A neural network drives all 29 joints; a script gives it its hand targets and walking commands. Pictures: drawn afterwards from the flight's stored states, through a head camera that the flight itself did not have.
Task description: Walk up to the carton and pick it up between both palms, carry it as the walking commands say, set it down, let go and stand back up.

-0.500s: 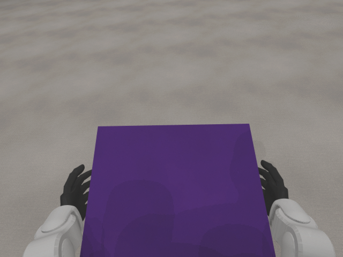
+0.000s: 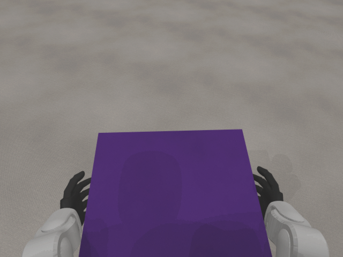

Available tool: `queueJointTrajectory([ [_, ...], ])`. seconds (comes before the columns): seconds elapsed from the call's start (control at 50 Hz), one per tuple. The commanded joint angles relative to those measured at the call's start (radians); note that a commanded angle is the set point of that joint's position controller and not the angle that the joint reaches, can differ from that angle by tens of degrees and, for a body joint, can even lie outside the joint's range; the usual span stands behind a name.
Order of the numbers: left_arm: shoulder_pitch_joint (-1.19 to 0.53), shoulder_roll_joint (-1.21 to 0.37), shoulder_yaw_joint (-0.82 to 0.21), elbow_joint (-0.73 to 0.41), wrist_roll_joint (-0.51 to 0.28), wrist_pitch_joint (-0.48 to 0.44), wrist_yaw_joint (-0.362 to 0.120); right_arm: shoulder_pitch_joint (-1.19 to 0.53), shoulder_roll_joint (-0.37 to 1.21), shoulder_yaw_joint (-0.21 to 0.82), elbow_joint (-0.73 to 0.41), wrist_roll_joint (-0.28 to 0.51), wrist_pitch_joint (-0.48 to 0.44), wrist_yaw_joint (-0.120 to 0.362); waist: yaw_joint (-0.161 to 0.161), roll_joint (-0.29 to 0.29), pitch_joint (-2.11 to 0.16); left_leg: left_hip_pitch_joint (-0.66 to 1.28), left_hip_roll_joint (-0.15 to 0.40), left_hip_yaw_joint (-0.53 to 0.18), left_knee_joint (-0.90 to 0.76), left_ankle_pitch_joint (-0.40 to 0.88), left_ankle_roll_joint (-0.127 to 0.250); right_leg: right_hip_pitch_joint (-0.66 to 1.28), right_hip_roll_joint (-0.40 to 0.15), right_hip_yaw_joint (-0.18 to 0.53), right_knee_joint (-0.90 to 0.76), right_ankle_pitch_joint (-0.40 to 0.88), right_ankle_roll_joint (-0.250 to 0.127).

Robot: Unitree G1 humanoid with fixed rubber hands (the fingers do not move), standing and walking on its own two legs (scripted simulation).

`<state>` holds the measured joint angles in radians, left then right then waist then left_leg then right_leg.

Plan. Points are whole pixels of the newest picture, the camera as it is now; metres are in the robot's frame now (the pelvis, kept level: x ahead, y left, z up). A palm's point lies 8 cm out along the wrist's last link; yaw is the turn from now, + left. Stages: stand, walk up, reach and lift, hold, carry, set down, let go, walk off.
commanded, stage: carry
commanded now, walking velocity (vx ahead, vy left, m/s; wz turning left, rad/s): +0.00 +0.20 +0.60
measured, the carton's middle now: (172, 209) +0.25 +0.00 -0.02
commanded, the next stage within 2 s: none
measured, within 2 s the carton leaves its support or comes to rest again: neither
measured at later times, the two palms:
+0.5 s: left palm out of the picture +0.12 +0.40 +0.08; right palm (156, 197) +0.24 +0.04 +0.08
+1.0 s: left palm out of the picture -0.02 +0.51 +0.12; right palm (65, 231) +0.17 +0.18 +0.12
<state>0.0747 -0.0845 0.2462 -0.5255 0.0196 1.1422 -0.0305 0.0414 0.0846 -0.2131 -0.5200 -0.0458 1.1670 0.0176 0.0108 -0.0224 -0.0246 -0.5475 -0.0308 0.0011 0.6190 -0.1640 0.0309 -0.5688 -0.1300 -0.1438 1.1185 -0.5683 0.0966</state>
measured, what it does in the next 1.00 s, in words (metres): steps to the left, turning left: right foot, then left foot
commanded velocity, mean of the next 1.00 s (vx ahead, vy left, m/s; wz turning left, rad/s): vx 0.00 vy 0.12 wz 0.37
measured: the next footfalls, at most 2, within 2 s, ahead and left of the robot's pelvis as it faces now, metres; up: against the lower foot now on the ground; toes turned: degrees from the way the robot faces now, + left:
right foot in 0.10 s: +0.04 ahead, -0.07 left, +0.00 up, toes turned -6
left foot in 0.46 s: +0.01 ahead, +0.32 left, +0.00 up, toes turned +22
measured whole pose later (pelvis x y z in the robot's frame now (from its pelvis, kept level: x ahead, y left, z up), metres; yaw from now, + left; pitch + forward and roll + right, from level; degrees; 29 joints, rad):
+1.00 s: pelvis -0.13 +0.24 +0.02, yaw +29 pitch +2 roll +2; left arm 0.04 -0.07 0.21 -0.52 0.06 1.17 -0.03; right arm 0.00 -0.01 -0.17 -0.51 -0.04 1.19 0.02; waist -0.01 -0.01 -0.10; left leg -0.43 0.02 0.05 0.70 -0.28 -0.02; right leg -0.29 -0.17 -0.17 0.54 -0.26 0.04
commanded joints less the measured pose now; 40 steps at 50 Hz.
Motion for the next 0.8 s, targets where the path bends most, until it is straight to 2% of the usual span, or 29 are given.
queueJointTrajectory([
  [0.0, -0.408, -0.811, -0.938, -0.236, -0.327, -0.038, -0.074, -0.355, 0.746, 0.805, -0.223, 0.304, -0.063, 0.079, -0.03, 0.245, -0.41, 0.329, 0.186, -0.232, -0.191, 0.271, 0.139, 0.141, 0.048, 0.033, -0.249, 0.057, -0.039],
  [0.04, -0.32, -0.751, -0.9, -0.199, -0.305, -0.038, -0.074, -0.329, 0.687, 0.825, -0.221, 0.293, -0.058, 0.067, -0.011, 0.155, -0.403, 0.228, 0.14, -0.219, -0.197, 0.15, 0.097, 0.331, 0.082, 0.017, -0.525, 0.101, -0.063],
  [0.06, -0.268, -0.716, -0.87, -0.167, -0.289, -0.03, -0.075, -0.325, 0.649, 0.834, -0.223, 0.281, -0.048, 0.057, 0.013, 0.066, -0.385, 0.074, 0.093, -0.17, -0.149, 0.05, 0.042, 0.523, 0.034, 0.031, -0.735, 0.189, -0.082],
  [0.08, -0.24, -0.674, -0.832, -0.131, -0.276, -0.021, -0.075, -0.326, 0.627, 0.849, -0.222, 0.27, -0.038, 0.05, 0.018, -0.264, -0.328, -0.096, 0.003, -0.062, 0.099, -0.159, 0.014, 0.619, -0.216, 0.273, -0.865, 0.288, -0.137],
  [0.1, -0.202, -0.633, -0.815, -0.097, -0.266, -0.013, -0.079, -0.34, 0.583, 0.856, -0.232, 0.254, -0.027, 0.043, 0.006, -0.428, -0.247, -0.242, -0.015, 0.016, 0.41, -0.358, -0.028, 0.576, -0.48, 0.445, -0.859, 0.565, -0.243],
  [0.12, -0.175, -0.613, -0.821, -0.058, -0.255, -0.003, -0.075, -0.339, 0.565, 0.847, -0.2, 0.244, -0.017, 0.042, 0.002, -0.292, -0.174, -0.274, 0.035, -0.033, 0.549, -0.366, -0.031, 0.516, -0.497, 0.404, -0.813, 0.689, -0.291],
  [0.14, -0.199, -0.605, -0.8, -0.06, -0.24, -0.003, -0.075, -0.4, 0.57, 0.86, -0.207, 0.266, -0.008, 0.046, 0.006, -0.228, -0.13, -0.229, 0.054, -0.074, 0.627, -0.326, -0.034, 0.417, -0.464, 0.345, -0.811, 0.714, -0.283],
  [0.16, -0.237, -0.593, -0.787, -0.065, -0.246, 0.008, -0.071, -0.396, 0.57, 0.822, -0.168, 0.267, 0.001, 0.046, 0.0, -0.144, -0.077, -0.183, 0.069, -0.074, 0.667, -0.25, -0.047, 0.338, -0.381, 0.238, -0.809, 0.609, -0.251],
  [0.18, -0.288, -0.597, -0.789, -0.091, -0.255, 0.013, -0.072, -0.409, 0.58, 0.819, -0.172, 0.271, 0.003, 0.047, -0.008, -0.132, -0.049, -0.161, 0.061, -0.046, 0.665, -0.207, -0.053, 0.286, -0.319, 0.156, -0.8, 0.504, -0.219],
  [0.22, -0.366, -0.588, -0.803, -0.14, -0.279, 0.024, -0.074, -0.394, 0.609, 0.796, -0.131, 0.258, 0.012, 0.038, -0.024, -0.154, -0.052, -0.176, 0.061, 0.015, 0.6, -0.134, -0.075, 0.329, -0.252, 0.03, -0.769, 0.465, -0.156],
  [0.26, -0.395, -0.568, -0.806, -0.157, -0.282, 0.035, -0.065, -0.391, 0.617, 0.777, -0.11, 0.247, 0.023, 0.026, -0.026, -0.179, -0.084, -0.143, 0.068, 0.083, 0.461, -0.102, -0.089, 0.372, -0.237, -0.037, -0.723, 0.58, -0.135],
  [0.3, -0.368, -0.559, -0.789, -0.142, -0.267, 0.049, -0.055, -0.398, 0.617, 0.768, -0.107, 0.257, 0.037, 0.019, -0.021, -0.204, -0.122, -0.051, 0.056, 0.139, 0.3, -0.128, -0.089, 0.358, -0.24, -0.068, -0.684, 0.615, -0.12],
  [0.36, -0.334, -0.599, -0.779, -0.131, -0.246, 0.054, -0.047, -0.458, 0.636, 0.78, -0.154, 0.298, 0.046, 0.027, -0.012, -0.297, -0.167, 0.037, 0.043, 0.17, 0.078, -0.18, -0.087, 0.368, -0.291, -0.06, -0.624, 0.568, -0.098],
  [0.38, -0.345, -0.618, -0.786, -0.143, -0.245, 0.053, -0.047, -0.46, 0.64, 0.782, -0.162, 0.308, 0.044, 0.03, -0.021, -0.275, -0.204, 0.113, 0.03, 0.17, -0.008, -0.157, -0.069, 0.366, -0.284, -0.079, -0.546, 0.548, -0.079],
  [0.4, -0.35, -0.632, -0.79, -0.147, -0.242, 0.054, -0.047, -0.441, 0.641, 0.777, -0.151, 0.313, 0.044, 0.033, -0.034, -0.207, -0.253, 0.21, 0.008, 0.158, -0.115, -0.095, -0.051, 0.354, -0.253, -0.1, -0.437, 0.521, -0.049],
  [0.42, -0.352, -0.635, -0.792, -0.145, -0.24, 0.054, -0.047, -0.445, 0.643, 0.772, -0.153, 0.317, 0.041, 0.038, -0.044, -0.084, -0.284, 0.303, 0.03, 0.111, -0.215, 0.045, -0.037, 0.311, -0.203, -0.123, -0.298, 0.435, -0.018],
  [0.44, -0.36, -0.641, -0.8, -0.15, -0.239, 0.055, -0.047, -0.423, 0.634, 0.754, -0.136, 0.308, 0.036, 0.044, -0.045, 0.179, -0.284, 0.434, 0.197, -0.119, -0.21, 0.446, 0.019, 0.075, -0.108, -0.107, -0.065, -0.024, 0.023],
  [0.46, -0.367, -0.651, -0.821, -0.151, -0.244, 0.051, -0.047, -0.384, 0.617, 0.746, -0.118, 0.298, 0.026, 0.049, -0.031, 0.353, -0.282, 0.487, 0.358, -0.332, -0.126, 0.842, 0.081, -0.107, -0.036, -0.029, 0.103, -0.205, 0.058],
  [0.48, -0.381, -0.665, -0.845, -0.142, -0.258, 0.044, -0.044, -0.359, 0.621, 0.742, -0.114, 0.293, 0.017, 0.055, -0.026, 0.328, -0.289, 0.438, 0.377, -0.327, -0.114, 0.873, 0.112, -0.104, -0.031, 0.052, 0.218, -0.229, 0.049],
  [0.5, -0.421, -0.719, -0.878, -0.195, -0.297, 0.028, -0.047, -0.37, 0.673, 0.754, -0.162, 0.308, 0.003, 0.06, -0.032, 0.306, -0.332, 0.419, 0.333, -0.249, -0.122, 0.746, 0.158, -0.099, -0.049, 0.068, 0.221, -0.168, 0.021],
  [0.52, -0.441, -0.761, -0.89, -0.194, -0.314, 0.024, -0.057, -0.391, 0.715, 0.772, -0.189, 0.315, -0.002, 0.062, -0.028, 0.28, -0.339, 0.387, 0.288, -0.219, -0.13, 0.598, 0.141, -0.098, -0.048, 0.075, 0.212, -0.093, 0.008],
  [0.56, -0.472, -0.813, -0.932, -0.203, -0.343, 0.009, -0.07, -0.39, 0.749, 0.761, -0.184, 0.302, -0.024, 0.071, -0.019, 0.31, -0.358, 0.31, 0.203, -0.132, -0.165, 0.352, 0.113, -0.01, -0.034, 0.055, 0.057, 0.02, -0.012],
  [0.6, -0.46, -0.825, -0.951, -0.223, -0.351, -0.015, -0.077, -0.368, 0.76, 0.78, -0.197, 0.298, -0.047, 0.08, -0.023, 0.296, -0.368, 0.303, 0.194, -0.166, -0.183, 0.256, 0.132, 0.052, -0.004, 0.043, -0.08, 0.042, -0.023],
  [0.66, -0.387, -0.769, -0.921, -0.205, -0.326, -0.028, -0.079, -0.329, 0.721, 0.816, -0.212, 0.293, -0.056, 0.075, -0.03, 0.194, -0.402, 0.321, 0.215, -0.241, -0.213, 0.16, 0.157, 0.164, 0.055, 0.039, -0.287, 0.009, -0.04],
  [0.7, -0.307, -0.711, -0.877, -0.167, -0.307, -0.023, -0.081, -0.32, 0.67, 0.836, -0.213, 0.284, -0.046, 0.059, -0.004, 0.098, -0.387, 0.235, 0.183, -0.221, -0.211, 0.024, 0.112, 0.34, 0.069, 0.014, -0.582, 0.081, -0.06],
  [0.72, -0.268, -0.672, -0.849, -0.144, -0.295, -0.015, -0.083, -0.311, 0.641, 0.843, -0.209, 0.273, -0.038, 0.05, 0.012, -0.022, -0.35, 0.096, 0.126, -0.166, -0.14, -0.057, 0.053, 0.49, -0.01, 0.095, -0.77, 0.108, -0.089],
  [0.74, -0.257, -0.633, -0.816, -0.121, -0.286, -0.009, -0.086, -0.32, 0.628, 0.857, -0.216, 0.266, -0.031, 0.042, 0.014, -0.35, -0.281, -0.099, 0.003, -0.044, 0.079, -0.214, 0.002, 0.574, -0.246, 0.385, -0.889, 0.217, -0.155],
  [0.76, -0.237, -0.608, -0.808, -0.088, -0.277, -0.002, -0.087, -0.335, 0.59, 0.852, -0.206, 0.25, -0.02, 0.034, 0.008, -0.442, -0.17, -0.189, -0.018, 0.049, 0.346, -0.355, -0.015, 0.488, -0.408, 0.43, -0.896, 0.417, -0.242],
  [0.78, -0.224, -0.61, -0.807, -0.054, -0.257, -0.003, -0.088, -0.392, 0.59, 0.868, -0.211, 0.258, -0.016, 0.041, 0.009, -0.38, -0.117, -0.142, 0.015, -0.02, 0.445, -0.347, -0.013, 0.369, -0.406, 0.393, -0.86, 0.567, -0.277],
])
